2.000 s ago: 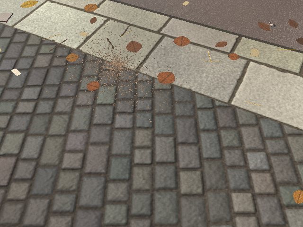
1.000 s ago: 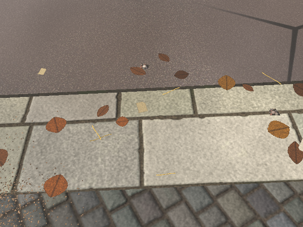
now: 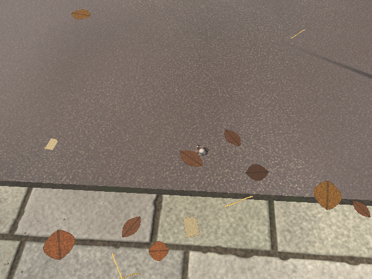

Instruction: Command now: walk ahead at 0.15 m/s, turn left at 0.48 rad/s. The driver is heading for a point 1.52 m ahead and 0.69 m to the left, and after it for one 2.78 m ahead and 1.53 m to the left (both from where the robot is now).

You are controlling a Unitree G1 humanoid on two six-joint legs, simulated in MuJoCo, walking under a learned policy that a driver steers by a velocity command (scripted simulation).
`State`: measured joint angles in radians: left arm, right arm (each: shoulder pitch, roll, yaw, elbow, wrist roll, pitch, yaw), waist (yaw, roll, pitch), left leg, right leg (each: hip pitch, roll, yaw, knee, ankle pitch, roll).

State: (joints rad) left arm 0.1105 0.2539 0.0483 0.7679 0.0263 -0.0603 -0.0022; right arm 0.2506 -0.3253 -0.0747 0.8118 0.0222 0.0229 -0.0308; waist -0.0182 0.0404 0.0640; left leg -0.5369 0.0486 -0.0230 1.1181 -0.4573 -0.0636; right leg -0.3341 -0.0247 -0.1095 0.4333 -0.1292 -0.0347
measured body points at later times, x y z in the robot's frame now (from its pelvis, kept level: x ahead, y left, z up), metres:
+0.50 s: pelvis +0.07 +0.04 +0.01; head +0.11 +0.08 +0.45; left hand +0.15 +0.36 -0.11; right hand +0.29 -0.20 -0.08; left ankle +0.08 +0.13 -0.74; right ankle +0.11 -0.11 -0.67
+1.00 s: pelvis +0.09 +0.01 +0.01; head +0.12 +0.02 +0.45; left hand +0.03 +0.31 -0.10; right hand +0.36 -0.15 -0.10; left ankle +0.00 +0.13 -0.69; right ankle +0.15 -0.10 -0.74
